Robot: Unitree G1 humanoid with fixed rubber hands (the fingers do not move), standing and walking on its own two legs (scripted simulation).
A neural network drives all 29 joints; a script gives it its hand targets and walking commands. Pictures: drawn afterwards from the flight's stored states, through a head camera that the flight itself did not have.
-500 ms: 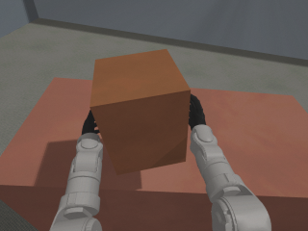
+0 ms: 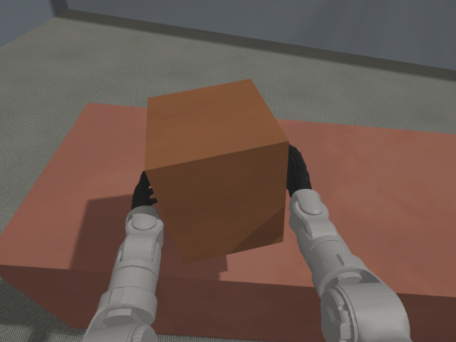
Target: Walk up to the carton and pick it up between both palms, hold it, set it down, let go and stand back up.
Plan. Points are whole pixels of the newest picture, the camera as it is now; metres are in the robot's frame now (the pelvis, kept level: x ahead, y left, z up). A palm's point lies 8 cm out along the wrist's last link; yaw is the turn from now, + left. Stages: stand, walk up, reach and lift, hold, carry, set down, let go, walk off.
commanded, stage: set down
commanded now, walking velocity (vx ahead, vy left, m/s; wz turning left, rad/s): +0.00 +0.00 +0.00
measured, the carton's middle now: (217, 172) +0.41 +0.05 +0.07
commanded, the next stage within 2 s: none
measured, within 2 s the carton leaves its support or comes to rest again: rests again in 1.34 s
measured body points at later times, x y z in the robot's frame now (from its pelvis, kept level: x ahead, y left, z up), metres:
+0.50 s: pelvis +0.01 -0.01 +0.00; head +0.09 +0.00 +0.44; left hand +0.37 +0.18 +0.00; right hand +0.43 -0.10 +0.02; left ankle +0.03 +0.15 -0.74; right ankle -0.01 -0.08 -0.75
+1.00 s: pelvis +0.02 -0.01 -0.01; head +0.19 -0.01 +0.41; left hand +0.37 +0.17 -0.06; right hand +0.44 -0.11 -0.05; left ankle +0.03 +0.15 -0.75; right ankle -0.01 -0.08 -0.75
